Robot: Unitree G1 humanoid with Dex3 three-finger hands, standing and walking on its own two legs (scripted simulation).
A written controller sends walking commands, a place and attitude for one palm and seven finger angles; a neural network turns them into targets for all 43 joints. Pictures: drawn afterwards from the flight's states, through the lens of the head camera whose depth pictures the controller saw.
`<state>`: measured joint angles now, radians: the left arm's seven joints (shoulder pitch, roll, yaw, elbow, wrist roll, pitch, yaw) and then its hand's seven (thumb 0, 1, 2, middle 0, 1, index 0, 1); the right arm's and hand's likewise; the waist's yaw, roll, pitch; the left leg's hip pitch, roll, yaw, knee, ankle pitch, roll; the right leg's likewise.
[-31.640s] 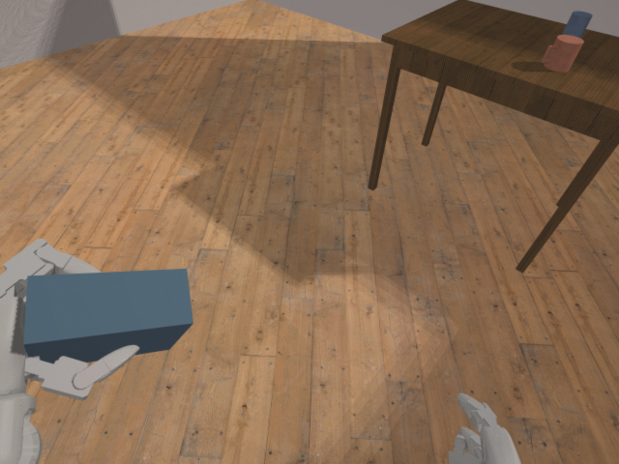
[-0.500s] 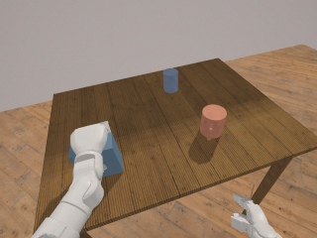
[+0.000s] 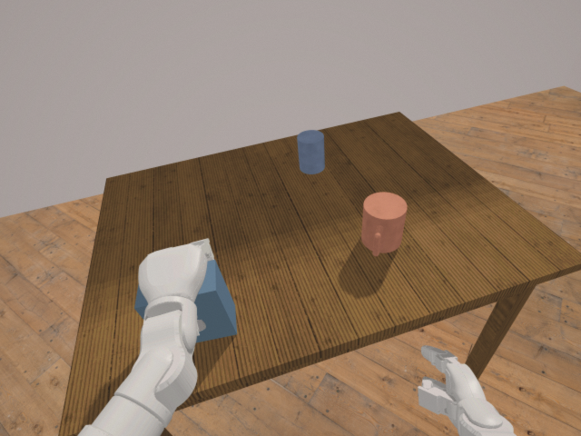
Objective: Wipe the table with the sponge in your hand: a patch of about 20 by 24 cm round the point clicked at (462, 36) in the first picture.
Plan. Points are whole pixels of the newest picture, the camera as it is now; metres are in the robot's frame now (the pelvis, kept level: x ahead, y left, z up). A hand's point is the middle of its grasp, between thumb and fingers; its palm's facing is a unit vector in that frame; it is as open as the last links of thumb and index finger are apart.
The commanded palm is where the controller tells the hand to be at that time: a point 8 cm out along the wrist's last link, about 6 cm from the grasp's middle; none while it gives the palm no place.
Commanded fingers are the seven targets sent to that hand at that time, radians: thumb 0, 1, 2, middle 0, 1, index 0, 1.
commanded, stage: slide across to the third lane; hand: left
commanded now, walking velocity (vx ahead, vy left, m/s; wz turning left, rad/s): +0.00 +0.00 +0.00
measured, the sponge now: (195, 313) +0.29 +0.20 +0.01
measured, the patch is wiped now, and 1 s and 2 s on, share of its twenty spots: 0.70 0.75 0.85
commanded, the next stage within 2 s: wipe forward along the third lane in 0.54 s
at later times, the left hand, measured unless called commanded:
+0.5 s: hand (230, 281) +0.31 +0.14 +0.07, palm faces +0.06 -0.11 -0.99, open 9.9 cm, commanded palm +0.28 +0.13 +0.12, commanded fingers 0.00 0.10 1.30 -1.20 -1.60 -1.20 -1.60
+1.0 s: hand (241, 262) +0.35 +0.13 +0.07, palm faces +0.02 -0.05 -1.00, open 9.9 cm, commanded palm +0.32 +0.14 +0.11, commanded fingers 0.00 0.10 1.30 -1.20 -1.60 -1.20 -1.60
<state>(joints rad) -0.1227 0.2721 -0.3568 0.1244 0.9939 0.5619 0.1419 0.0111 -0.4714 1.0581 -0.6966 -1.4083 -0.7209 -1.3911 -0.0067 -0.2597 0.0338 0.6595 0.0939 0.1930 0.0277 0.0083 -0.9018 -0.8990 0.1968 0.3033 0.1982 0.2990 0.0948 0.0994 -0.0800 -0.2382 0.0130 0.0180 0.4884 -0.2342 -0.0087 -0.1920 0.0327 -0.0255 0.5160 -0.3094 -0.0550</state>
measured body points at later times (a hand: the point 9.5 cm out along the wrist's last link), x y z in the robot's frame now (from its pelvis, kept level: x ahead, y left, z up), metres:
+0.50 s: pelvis -0.01 -0.02 +0.00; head -0.04 -0.06 +0.45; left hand +0.30 +0.14 +0.13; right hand +0.24 -0.22 -0.08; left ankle +0.02 +0.13 -0.74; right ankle -0.02 -0.08 -0.74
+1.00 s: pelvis -0.01 -0.02 +0.00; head -0.04 -0.05 +0.45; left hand +0.35 +0.13 +0.12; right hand +0.21 -0.23 -0.10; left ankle +0.02 +0.13 -0.74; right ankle -0.02 -0.08 -0.74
